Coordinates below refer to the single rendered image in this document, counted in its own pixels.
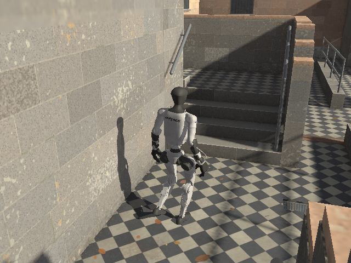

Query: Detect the stairs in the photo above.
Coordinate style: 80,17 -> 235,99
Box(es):
167,88 -> 287,166

